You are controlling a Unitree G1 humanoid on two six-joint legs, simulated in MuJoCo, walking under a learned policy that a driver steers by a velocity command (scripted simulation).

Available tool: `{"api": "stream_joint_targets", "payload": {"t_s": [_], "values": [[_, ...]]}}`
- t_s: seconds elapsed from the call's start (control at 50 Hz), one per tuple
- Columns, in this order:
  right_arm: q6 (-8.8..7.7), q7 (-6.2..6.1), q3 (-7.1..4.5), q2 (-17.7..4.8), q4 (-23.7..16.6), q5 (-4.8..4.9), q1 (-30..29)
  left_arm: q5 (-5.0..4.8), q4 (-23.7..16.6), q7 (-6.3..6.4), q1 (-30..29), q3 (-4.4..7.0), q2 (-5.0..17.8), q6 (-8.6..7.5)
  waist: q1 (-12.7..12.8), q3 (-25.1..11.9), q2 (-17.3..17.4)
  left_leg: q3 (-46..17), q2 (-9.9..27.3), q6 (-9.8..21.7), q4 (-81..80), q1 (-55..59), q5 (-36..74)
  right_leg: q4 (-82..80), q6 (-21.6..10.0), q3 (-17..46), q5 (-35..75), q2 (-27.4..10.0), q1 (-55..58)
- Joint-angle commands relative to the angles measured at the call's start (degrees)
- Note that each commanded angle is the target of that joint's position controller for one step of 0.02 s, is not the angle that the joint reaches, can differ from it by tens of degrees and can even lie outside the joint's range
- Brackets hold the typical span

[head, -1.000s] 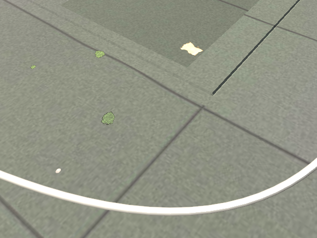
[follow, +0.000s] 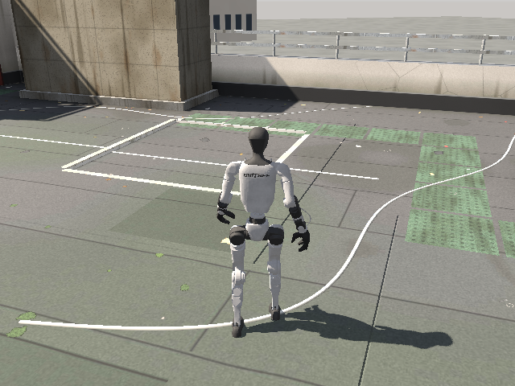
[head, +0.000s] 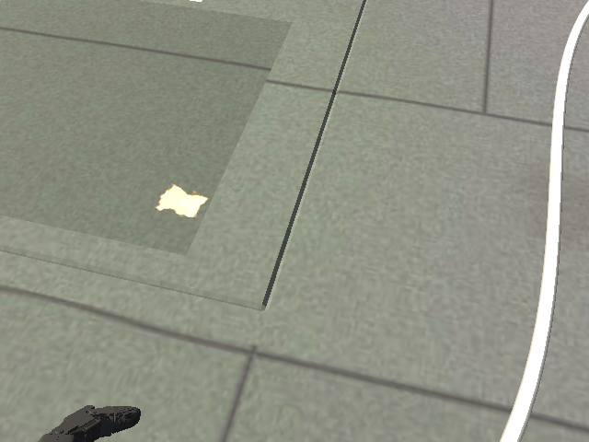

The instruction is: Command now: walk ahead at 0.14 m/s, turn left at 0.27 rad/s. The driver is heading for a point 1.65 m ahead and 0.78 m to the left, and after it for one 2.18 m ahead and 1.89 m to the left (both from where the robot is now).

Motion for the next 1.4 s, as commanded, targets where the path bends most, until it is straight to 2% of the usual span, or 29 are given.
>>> {"api": "stream_joint_targets", "payload": {"t_s": [0.02, 0.04, 0.06, 0.08, 0.16, 0.24, 0.36, 0.4, 0.42, 0.44, 0.46, 0.5, 0.56, 0.66, 0.86, 0.88, 0.9, 0.92, 0.94, 0.96, 1.0, 1.1, 1.2, 1.3, 1.32, 1.34, 1.36, 1.38, 1.4], "values": [[-1.17, -0.40, -0.35, -4.1, -6.3, -1.66, -3.7, 1.85, -2.2, 1.85, 10.8, 4.40, 13.5, -0.23, 7.5, -14.0, -3.3, -5.2, 3.0, 1.5, 17.0, -14.5, 4.9, -0.5, -7.5, 10.0, 35.8, -14.4, 30.1], [-0.87, -0.60, 0.46, -2.3, -5.5, -0.96, 3.3, 1.76, -2.1, 1.86, 12.2, 4.40, 13.0, 1.04, 6.8, -20.6, -14.0, -2.0, -0.4, -1.2, 30.5, -23.3, -23.8, -0.5, -16.5, 20.2, 39.7, -25.5, 36.6], [0.21, -0.80, -1.02, -7.5, -4.6, -0.18, 3.1, 0.82, -2.1, 1.58, 12.2, 3.74, 10.0, 1.75, 8.0, -19.7, -9.0, -4.0, 1.3, -2.6, 38.6, -25.5, -23.9, -3.0, -17.3, 20.3, 28.3, -23.7, 32.7], [1.36, -1.21, -1.79, -8.8, -5.2, 0.04, 0.4, 0.10, -2.0, 1.50, 9.6, 3.25, 8.4, 1.95, 7.3, -14.6, -6.9, -3.2, 2.6, -3.3, 42.5, -28.9, -20.4, -4.9, -15.5, 16.4, 18.4, -20.7, 29.1], [5.56, -2.79, -2.29, -6.4, -5.9, -0.71, 0.0, 0.88, -1.3, 1.38, 0.2, 2.92, 7.2, 1.80, 3.5, -6.8, -6.8, -1.0, 4.7, -5.8, 42.1, -22.1, -8.8, -12.0, -13.0, 4.7, 2.6, -15.0, 10.8], [5.78, -1.86, -1.67, -4.3, -8.9, -1.07, -3.8, 0.55, 0.3, 2.17, -0.9, 3.38, 7.6, 1.72, 4.3, -7.1, -6.5, 0.4, 6.1, -4.7, 30.5, -17.8, -3.6, -12.4, -13.3, -0.8, 2.0, -15.3, 10.4], [5.96, 0.48, -2.34, -6.2, -11.0, -1.02, -4.0, -1.50, 2.7, 2.07, -0.7, 4.52, 10.9, 2.78, 3.3, -7.9, -5.8, 4.4, 4.6, -0.1, 12.9, -8.6, 2.2, -7.3, -10.3, -3.2, -0.3, -17.6, 12.7], [5.87, 0.15, -3.52, -8.8, -10.3, -1.63, -1.2, -1.73, 5.0, 1.89, 3.1, 4.07, 8.1, 3.25, 3.1, -6.1, 1.3, 0.2, 4.3, 3.9, 1.5, -1.0, 11.8, 3.6, -3.2, -8.7, -11.9, -12.7, 6.5], [5.77, -1.20, -5.08, -15.9, -11.9, -1.57, -1.3, 0.94, 3.5, 1.46, 4.4, 3.01, 4.4, 3.41, 5.6, -5.0, 20.6, -20.7, 19.3, 11.0, -3.1, 5.4, 30.2, 21.8, 3.8, -15.0, -31.5, -4.0, -8.0], [4.67, -0.67, -4.82, -17.1, -13.7, -3.64, -1.8, 0.81, 1.1, 2.05, -2.1, 3.58, 6.5, 3.28, 1.9, -5.4, 19.4, -29.6, 24.5, 20.1, -6.3, 0.3, 29.8, 33.2, 4.4, -5.4, -39.6, 1.4, -13.9], [3.42, -0.28, -4.37, -15.3, -13.7, -4.22, -3.1, -0.24, 1.3, 2.42, -3.3, 4.21, 8.2, 3.40, 2.0, -5.4, 13.3, -25.8, 21.9, 18.9, -7.2, -1.0, 23.9, 37.8, 3.3, -1.5, -35.7, 0.2, -14.3], [2.59, -0.79, -3.48, -11.7, -14.4, -1.85, -8.9, -0.35, 3.7, 3.27, -0.1, 4.90, 8.5, 3.84, 5.2, -5.0, 8.9, -19.5, 16.6, 12.7, -6.1, -0.9, 17.7, 37.3, 2.7, 0.2, -26.4, -1.2, -14.5], [2.91, -1.75, -2.45, -9.5, -15.2, -1.56, -9.6, -0.30, 4.4, 3.19, 1.8, 5.07, 8.0, 3.42, 6.2, -7.4, 9.5, -16.9, 13.9, 12.0, -5.1, -0.7, 23.4, 38.0, 3.9, 0.2, -20.4, 0.2, -11.0], [3.49, -2.60, -3.14, -11.0, -15.7, -1.20, -7.6, -0.74, 3.7, 2.66, -0.5, 4.22, 6.3, 2.74, 4.5, -7.5, 9.7, -19.6, 12.9, 12.3, -4.0, 3.0, 20.1, 23.8, 5.4, 1.5, -18.5, 1.3, -9.7], [5.02, -1.82, -3.60, -11.3, -17.9, -0.34, -11.9, -1.45, 4.5, 0.29, 3.7, 4.38, 7.7, 0.66, 6.2, -8.4, 11.1, -28.7, 10.0, 11.3, 0.8, -0.3, 24.0, 0.1, 3.0, 1.3, -16.5, 3.3, 6.6], [5.20, -2.02, -3.32, -10.6, -18.0, 0.03, -12.4, -1.17, 5.2, 0.10, 5.6, 4.50, 7.9, 0.49, 7.3, -8.7, 10.4, -27.3, 8.3, 9.2, 2.4, -2.3, 21.6, -6.9, 2.0, 0.6, -8.9, 2.3, 11.8], [5.17, -2.14, -2.73, -8.5, -17.8, -0.40, -10.2, -0.38, 5.1, 0.25, 6.3, 5.00, 10.3, 0.59, 6.3, -9.7, 6.0, -24.0, 5.3, 6.1, 6.8, -7.2, 12.0, -8.8, -0.4, 5.5, -3.3, -4.4, 18.3], [4.80, -1.96, -2.04, -6.0, -17.8, -1.19, -6.4, 0.57, 4.1, 0.63, 3.5, 5.52, 14.6, 1.22, 2.2, -8.4, -8.6, -13.7, -3.8, 2.4, 16.9, -16.4, -8.3, -9.6, -7.1, 17.7, 8.4, -14.9, 21.7], [4.24, -2.13, -3.24, -10.1, -18.3, -1.59, -8.2, 1.76, 4.0, 0.50, 4.3, 5.15, 12.9, 1.18, 4.7, -6.7, -12.5, -9.9, -5.6, -0.7, 29.2, -21.6, -20.8, -10.8, -16.0, 25.8, 11.7, -21.6, 17.9], [4.08, -2.14, -4.33, -13.0, -17.2, -1.58, -7.2, 1.09, 3.2, 0.61, 2.7, 4.45, 11.0, 0.97, 4.4, -5.8, -7.7, -11.0, -3.5, -2.1, 37.7, -22.3, -18.4, -10.4, -16.9, 23.1, 9.6, -20.8, 16.8], [4.84, -2.38, -4.30, -11.1, -15.0, -1.39, -6.5, -0.49, 3.0, 0.88, -0.3, 3.56, 8.4, 1.05, 3.6, -4.1, -4.9, -11.0, -3.0, -4.0, 41.8, -23.4, -12.3, -8.8, -12.3, 14.7, 5.1, -14.2, 17.0], [5.23, -2.77, -2.64, -6.7, -15.0, -0.61, -8.7, -0.59, 4.6, 1.43, 2.6, 3.34, 9.3, 2.32, 5.9, -5.7, -7.2, -7.1, -3.2, -6.7, 36.1, -20.6, -11.4, -4.2, -13.7, 8.1, 30.0, -12.5, 22.3], [5.31, -2.11, -1.83, -5.8, -13.7, -0.44, -8.4, -1.44, 6.0, 2.36, 3.7, 3.81, 11.4, 4.28, 7.9, -7.6, -9.7, -1.8, 0.9, -6.8, 21.5, -13.0, -9.1, -3.1, -13.6, 9.2, 31.8, -13.9, 23.1], [4.32, -0.84, -2.30, -6.5, -10.1, -0.85, -4.4, -3.00, 8.6, 3.06, 5.2, 3.57, 11.2, 5.45, 6.5, -5.8, -6.8, -0.3, 1.1, -1.9, -4.4, -2.4, 12.8, -0.8, -8.3, 8.6, 17.8, -11.2, 17.6], [4.56, -1.05, -3.31, -10.9, -10.9, -1.17, -5.8, -1.77, 9.3, 2.87, 8.3, 3.26, 9.6, 5.02, 8.6, -6.8, 2.4, -7.9, 8.1, 0.9, -3.7, 3.9, 28.5, 4.6, -4.0, 3.9, 2.7, -6.9, 10.9], [5.19, -1.17, -4.60, -16.2, -11.6, -2.29, -6.6, -0.13, 8.3, 2.78, 6.4, 2.51, 7.0, 4.29, 8.0, -6.0, 17.3, -17.7, 19.4, 9.4, -2.2, 3.9, 47.4, 11.5, 0.2, -3.3, -26.2, 1.7, 0.9], [4.58, -0.82, -3.60, -13.3, -12.3, -4.56, -5.2, -0.12, 8.0, 3.22, 1.7, 3.49, 10.1, 4.26, 2.6, -7.8, 15.1, -22.0, 24.8, 17.5, -4.2, -1.2, 47.8, 28.4, 2.3, -0.9, -41.4, 3.1, 0.9], [3.87, -0.62, -2.59, -10.7, -11.7, -5.16, -7.4, -1.56, 9.4, 3.40, 2.0, 4.35, 10.9, 4.78, 3.7, -6.4, 10.0, -18.5, 22.2, 17.3, -4.6, -4.0, 45.3, 38.7, 2.0, 3.8, -41.3, 4.4, 1.3], [3.29, -0.70, -2.33, -9.9, -11.4, -4.29, -11.5, -2.39, 11.1, 3.84, 4.5, 4.53, 9.8, 5.67, 6.1, -4.9, 9.2, -14.2, 18.0, 14.1, -3.7, -4.3, 41.8, 43.3, 2.1, 5.9, -38.2, 5.8, 0.1]]}}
